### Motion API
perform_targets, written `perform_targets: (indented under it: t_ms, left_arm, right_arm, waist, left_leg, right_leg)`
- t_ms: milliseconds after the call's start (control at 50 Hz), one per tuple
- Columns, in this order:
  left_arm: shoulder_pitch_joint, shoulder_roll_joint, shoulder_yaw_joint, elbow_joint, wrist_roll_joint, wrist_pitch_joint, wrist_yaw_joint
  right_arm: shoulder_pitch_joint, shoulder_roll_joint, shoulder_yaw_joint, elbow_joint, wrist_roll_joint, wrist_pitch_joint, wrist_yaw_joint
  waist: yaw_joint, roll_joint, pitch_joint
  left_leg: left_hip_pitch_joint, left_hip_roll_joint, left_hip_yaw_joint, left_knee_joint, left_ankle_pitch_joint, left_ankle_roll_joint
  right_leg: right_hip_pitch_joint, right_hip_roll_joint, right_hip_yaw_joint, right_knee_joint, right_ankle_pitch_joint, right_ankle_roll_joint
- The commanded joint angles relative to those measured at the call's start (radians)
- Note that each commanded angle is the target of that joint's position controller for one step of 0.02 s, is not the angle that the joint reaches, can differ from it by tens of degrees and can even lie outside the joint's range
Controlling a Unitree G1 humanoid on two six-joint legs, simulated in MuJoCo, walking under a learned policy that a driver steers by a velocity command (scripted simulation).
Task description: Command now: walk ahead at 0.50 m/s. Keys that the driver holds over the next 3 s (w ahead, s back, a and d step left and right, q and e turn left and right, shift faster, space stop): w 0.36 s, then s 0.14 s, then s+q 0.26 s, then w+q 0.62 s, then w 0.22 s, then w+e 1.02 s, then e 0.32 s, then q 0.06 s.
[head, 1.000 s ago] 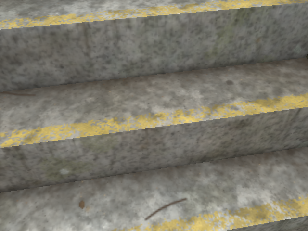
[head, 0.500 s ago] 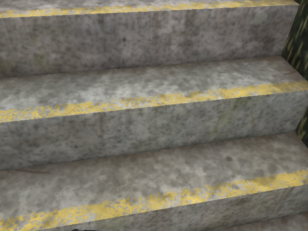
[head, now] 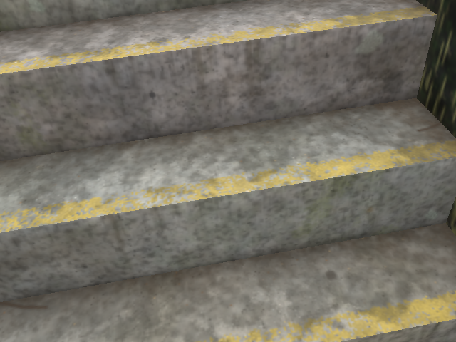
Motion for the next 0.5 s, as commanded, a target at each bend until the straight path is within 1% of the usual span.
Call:
perform_targets:
  t_ms: [20, 40, 60, 80, 100, 120, 140, 160, 180, 200, 220, 240, 260, 280, 300, 320, 340, 360, 380, 400, 420, 440, 460, 480, 500]
  left_arm:
    - [0.025, -0.068, -0.033, 0.003, 0.009, -0.038, 0.004]
    - [0.030, -0.073, -0.042, 0.019, 0.005, -0.040, 0.002]
    - [0.036, -0.058, -0.044, 0.027, -0.002, -0.041, -0.001]
    - [0.001, -0.048, -0.048, 0.027, 0.003, -0.038, -0.009]
    - [-0.020, -0.038, -0.049, 0.024, -0.003, -0.037, -0.010]
    - [-0.009, -0.033, -0.055, 0.029, -0.024, -0.034, -0.008]
    - [0.053, -0.034, -0.061, 0.052, -0.034, -0.028, 0.008]
    - [0.138, -0.005, -0.054, 0.082, -0.042, -0.011, 0.031]
    - [0.192, 0.045, -0.036, 0.099, -0.049, 0.002, 0.044]
    - [0.220, 0.047, -0.029, 0.116, -0.062, 0.018, 0.051]
    - [0.168, 0.057, -0.030, 0.116, -0.076, 0.007, 0.043]
    - [0.239, 0.089, -0.021, 0.134, -0.061, -0.002, 0.039]
    - [0.241, 0.150, -0.007, 0.131, -0.045, -0.007, 0.047]
    - [0.172, 0.198, 0.007, 0.124, -0.048, -0.019, 0.052]
    - [0.091, 0.198, 0.016, 0.075, -0.032, -0.038, 0.045]
    - [0.002, 0.137, 0.017, 0.017, -0.050, -0.061, 0.010]
    - [-0.188, 0.026, 0.005, -0.043, -0.063, -0.072, -0.017]
    - [-0.304, -0.040, 0.001, -0.126, -0.069, -0.089, -0.050]
    - [-0.337, -0.099, -0.014, -0.207, -0.076, -0.079, -0.062]
    - [-0.300, -0.091, -0.020, -0.227, -0.062, -0.072, -0.059]
    - [-0.237, -0.052, -0.011, -0.233, -0.053, -0.051, -0.049]
    - [-0.176, -0.077, -0.024, -0.230, -0.063, -0.036, -0.045]
    - [-0.133, -0.086, -0.033, -0.216, -0.073, -0.028, -0.042]
    - [-0.138, -0.094, -0.043, -0.216, -0.071, -0.025, -0.037]
    - [-0.165, -0.097, -0.050, -0.225, -0.059, -0.020, -0.025]
  right_arm:
    - [-0.194, 0.107, 0.063, -0.175, 0.013, -0.023, 0.012]
    - [-0.166, 0.126, 0.074, -0.173, 0.026, -0.013, 0.012]
    - [-0.151, 0.138, 0.083, -0.175, 0.030, -0.001, 0.009]
    - [-0.194, 0.142, 0.090, -0.199, 0.028, 0.008, 0.009]
    - [-0.254, 0.136, 0.095, -0.224, 0.017, 0.010, 0.005]
    - [-0.343, 0.125, 0.104, -0.260, 0.008, 0.013, -0.001]
    - [-0.463, 0.138, 0.117, -0.294, -0.001, 0.014, -0.008]
    - [-0.529, 0.167, 0.133, -0.329, 0.005, 0.016, -0.014]
    - [-0.520, 0.179, 0.146, -0.323, -0.007, 0.022, -0.006]
    - [-0.501, 0.180, 0.144, -0.294, -0.003, 0.033, -0.003]
    - [-0.488, 0.143, 0.118, -0.279, 0.011, 0.020, 0.007]
    - [-0.446, 0.130, 0.099, -0.255, 0.003, 0.016, 0.011]
    - [-0.327, 0.080, 0.070, -0.221, -0.007, 0.024, 0.009]
    - [-0.180, 0.020, 0.041, -0.202, -0.018, 0.025, 0.005]
    - [0.006, -0.051, 0.007, -0.134, -0.047, 0.032, 0.007]
    - [0.176, -0.149, -0.033, -0.036, -0.058, 0.066, -0.008]
    - [0.267, -0.214, -0.069, 0.042, -0.076, 0.109, -0.045]
    - [0.199, -0.136, -0.050, 0.065, -0.107, 0.105, -0.061]
    - [0.067, -0.017, -0.021, 0.072, -0.098, 0.106, -0.058]
    - [0.017, 0.079, -0.002, 0.116, -0.074, 0.093, -0.054]
    - [-0.016, 0.157, 0.018, 0.144, -0.065, 0.078, -0.048]
    - [-0.071, 0.196, 0.030, 0.157, -0.074, 0.074, -0.040]
    - [-0.092, 0.194, 0.030, 0.154, -0.079, 0.073, -0.031]
    - [-0.078, 0.158, 0.025, 0.157, -0.081, 0.069, -0.019]
    - [-0.058, 0.121, 0.023, 0.155, -0.086, 0.073, -0.017]
  waist:
    - [-0.042, -0.133, 0.242]
    - [-0.061, -0.150, 0.247]
    - [-0.079, -0.152, 0.269]
    - [-0.087, -0.165, 0.274]
    - [-0.082, -0.158, 0.298]
    - [-0.066, -0.164, 0.296]
    - [-0.019, -0.186, 0.275]
    - [-0.007, -0.230, 0.232]
    - [-0.002, -0.228, 0.166]
    - [-0.008, -0.219, 0.132]
    - [-0.051, -0.261, 0.085]
    - [-0.057, -0.331, 0.000]
    - [-0.112, -0.440, -0.017]
    - [-0.207, -0.506, -0.059]
    - [-0.257, -0.396, -0.158]
    - [-0.265, -0.087, -0.187]
    - [-0.300, 0.197, -0.117]
    - [-0.233, 0.101, 0.009]
    - [-0.123, 0.012, 0.161]
    - [-0.036, -0.088, 0.266]
    - [0.022, -0.129, 0.276]
    - [0.074, -0.122, 0.277]
    - [0.100, -0.121, 0.271]
    - [0.107, -0.121, 0.259]
    - [0.098, -0.119, 0.247]
  left_leg:
    - [-0.586, 0.020, -0.100, 0.347, 0.058, 0.023]
    - [-0.627, 0.007, -0.100, 0.451, 0.033, 0.038]
    - [-0.672, 0.013, -0.094, 0.458, 0.023, 0.042]
    - [-0.632, 0.008, -0.045, 0.401, 0.057, 0.047]
    - [-0.542, 0.018, 0.014, 0.230, 0.109, 0.041]
    - [-0.420, 0.023, 0.103, 0.025, 0.152, 0.024]
    - [-0.341, 0.023, 0.193, -0.086, 0.183, 0.008]
    - [-0.322, 0.084, 0.251, -0.151, 0.105, 0.000]
    - [-0.219, 0.108, 0.356, -0.272, 0.056, 0.002]
    - [-0.102, 0.108, 0.373, -0.421, -0.003, 0.018]
    - [0.164, 0.037, 0.449, -0.622, -0.130, 0.058]
    - [0.274, -0.034, 0.471, -0.633, -0.331, 0.078]
    - [0.276, -0.070, 0.428, -0.736, -0.532, 0.087]
    - [0.361, -0.044, 0.292, -0.905, -0.542, 0.103]
    - [0.604, 0.038, 0.073, -1.011, -0.502, 0.146]
    - [0.796, 0.198, -0.344, -1.358, -0.687, 0.223]
    - [0.845, 0.354, -0.827, -1.852, -0.828, 0.329]
    - [0.657, 0.366, -0.933, -1.930, -0.838, 0.249]
    - [0.476, 0.368, -0.697, -1.823, -0.737, 0.194]
    - [0.362, 0.326, -0.438, -1.711, -0.582, 0.137]
    - [0.337, 0.271, -0.263, -1.655, -0.446, 0.068]
    - [0.308, 0.240, -0.144, -1.643, -0.337, 0.024]
    - [0.289, 0.222, -0.039, -1.645, -0.195, 0.007]
    - [0.322, 0.205, 0.066, -1.674, -0.068, 0.004]
    - [0.326, 0.195, 0.121, -1.704, 0.019, 0.008]
  right_leg:
    - [0.204, -0.319, 0.482, -0.413, 0.151, -0.109]
    - [0.176, -0.328, 0.450, -0.428, 0.174, -0.108]
    - [0.150, -0.329, 0.394, -0.437, 0.173, -0.088]
    - [0.073, -0.290, 0.296, -0.463, 0.243, -0.068]
    - [-0.052, -0.230, 0.196, -0.497, 0.275, -0.051]
    - [-0.178, -0.187, 0.127, -0.555, 0.273, -0.045]
    - [-0.220, -0.181, 0.147, -0.627, 0.309, -0.069]
    - [-0.123, -0.215, 0.182, -0.706, 0.337, -0.087]
    - [-0.023, -0.230, 0.171, -0.771, 0.409, -0.105]
    - [0.074, -0.224, 0.117, -0.732, 0.603, -0.107]
    - [0.071, -0.195, 0.020, -0.655, 1.261, -0.097]
    - [0.187, -0.236, 0.039, -0.542, 1.752, -0.122]
    - [0.363, -0.286, 0.074, -0.436, 2.046, -0.161]
    - [0.455, -0.311, 0.091, -0.263, 2.243, -0.187]
    - [0.328, -0.297, 0.108, -0.062, 2.175, -0.199]
    - [0.002, -0.175, 0.113, 0.191, 1.708, -0.203]
    - [-0.358, 0.048, 0.194, 0.697, 0.607, -0.163]
    - [-0.494, 0.098, 0.475, 1.201, 0.420, -0.151]
    - [-0.618, 0.082, 0.466, 1.382, 0.380, -0.151]
    - [-0.665, 0.069, 0.431, 1.389, 0.393, -0.155]
    - [-0.675, 0.057, 0.432, 1.384, 0.407, -0.152]
    - [-0.678, 0.067, 0.454, 1.414, 0.386, -0.146]
    - [-0.667, 0.071, 0.457, 1.404, 0.397, -0.134]
    - [-0.701, 0.070, 0.410, 1.340, 0.415, -0.117]
    - [-0.720, 0.064, 0.385, 1.300, 0.446, -0.090]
